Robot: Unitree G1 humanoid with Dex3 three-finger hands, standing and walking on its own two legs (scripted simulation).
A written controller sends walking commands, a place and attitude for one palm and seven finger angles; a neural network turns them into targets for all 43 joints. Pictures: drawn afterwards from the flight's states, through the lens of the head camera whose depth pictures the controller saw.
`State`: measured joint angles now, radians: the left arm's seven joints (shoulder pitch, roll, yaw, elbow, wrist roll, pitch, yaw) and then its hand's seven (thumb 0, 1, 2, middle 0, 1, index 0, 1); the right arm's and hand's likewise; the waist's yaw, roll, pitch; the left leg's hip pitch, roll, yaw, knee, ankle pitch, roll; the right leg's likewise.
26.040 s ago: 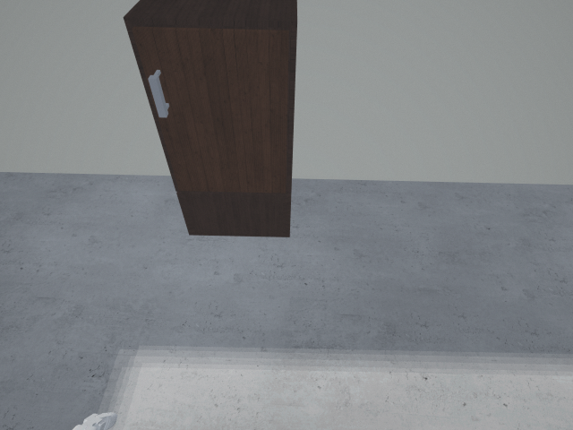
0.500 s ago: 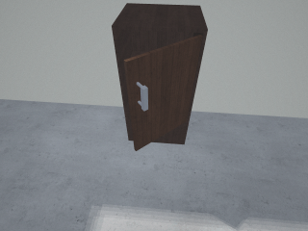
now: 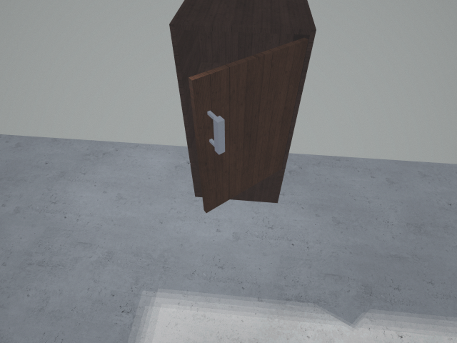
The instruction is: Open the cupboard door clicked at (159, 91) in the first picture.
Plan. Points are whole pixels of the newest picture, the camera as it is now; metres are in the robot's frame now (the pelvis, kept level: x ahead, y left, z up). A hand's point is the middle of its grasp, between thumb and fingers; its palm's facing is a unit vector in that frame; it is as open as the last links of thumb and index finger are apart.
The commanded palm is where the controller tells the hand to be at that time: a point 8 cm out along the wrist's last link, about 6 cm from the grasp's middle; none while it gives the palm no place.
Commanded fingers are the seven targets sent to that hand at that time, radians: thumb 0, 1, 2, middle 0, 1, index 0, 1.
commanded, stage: look to check the result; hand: left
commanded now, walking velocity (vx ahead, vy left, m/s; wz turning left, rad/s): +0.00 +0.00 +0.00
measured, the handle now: (215, 132) +0.68 +0.08 -0.05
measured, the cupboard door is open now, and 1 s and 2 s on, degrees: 41 41 41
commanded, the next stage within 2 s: walk to a spot facing it in 0.38 s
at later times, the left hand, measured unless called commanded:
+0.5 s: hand out of the picture +0.04 +0.20 -0.17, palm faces +0.01 -0.97 -0.23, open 7.4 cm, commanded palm none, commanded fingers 0.00 0.90 0.90 -0.20 -0.30 -0.20 -0.30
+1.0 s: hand out of the picture +0.11 +0.16 -0.18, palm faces -0.15 -0.95 -0.26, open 7.4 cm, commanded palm none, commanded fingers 0.00 0.90 0.90 -0.20 -0.30 -0.20 -0.30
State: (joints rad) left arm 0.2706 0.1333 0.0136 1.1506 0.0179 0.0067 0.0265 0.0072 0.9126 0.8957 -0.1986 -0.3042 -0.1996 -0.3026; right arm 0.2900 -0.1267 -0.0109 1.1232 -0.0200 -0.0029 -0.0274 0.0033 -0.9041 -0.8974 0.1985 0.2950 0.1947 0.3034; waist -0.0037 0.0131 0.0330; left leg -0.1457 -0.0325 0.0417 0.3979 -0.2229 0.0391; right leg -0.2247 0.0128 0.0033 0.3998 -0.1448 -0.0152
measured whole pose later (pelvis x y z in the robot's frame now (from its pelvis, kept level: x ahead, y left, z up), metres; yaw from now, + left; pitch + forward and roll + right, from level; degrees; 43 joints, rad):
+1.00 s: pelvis +0.03 -0.02 -0.01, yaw -13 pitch +0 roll +1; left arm 0.21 0.18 0.08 0.97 0.03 0.03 0.01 0.01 0.90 0.90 -0.20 -0.30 -0.20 -0.30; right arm 0.14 -0.21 -0.07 0.99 -0.01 0.06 -0.03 0.01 -0.90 -0.90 0.20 0.30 0.20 0.30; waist 0.03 0.02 0.14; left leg -0.39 0.03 0.05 1.04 -0.51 -0.02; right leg -0.31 0.05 0.04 0.59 -0.28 -0.05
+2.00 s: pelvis +0.09 +0.00 -0.02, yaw -51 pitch +1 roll -1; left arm 0.18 0.24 0.07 0.89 0.02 0.07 -0.02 0.01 0.90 0.90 -0.20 -0.30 -0.20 -0.30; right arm 0.20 -0.21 -0.03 0.87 -0.03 0.00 -0.02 0.00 -0.90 -0.90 0.20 0.30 0.19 0.30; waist 0.00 -0.04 0.08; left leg -0.34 0.06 0.05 0.62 -0.28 0.00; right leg -0.42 0.06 0.10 0.84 -0.48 0.02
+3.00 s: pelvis +0.20 -0.24 +0.00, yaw -86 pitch +1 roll +0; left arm 0.12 0.24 0.08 0.91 0.04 0.02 -0.06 0.01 0.91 0.90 -0.19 -0.30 -0.19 -0.30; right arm 0.41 -0.17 -0.02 1.00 -0.04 -0.07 -0.01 0.01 -0.90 -0.90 0.20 0.30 0.20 0.30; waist -0.03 -0.02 0.05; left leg -0.10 0.08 0.26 0.36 -0.28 -0.01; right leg -0.60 -0.09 -0.07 0.88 -0.18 0.00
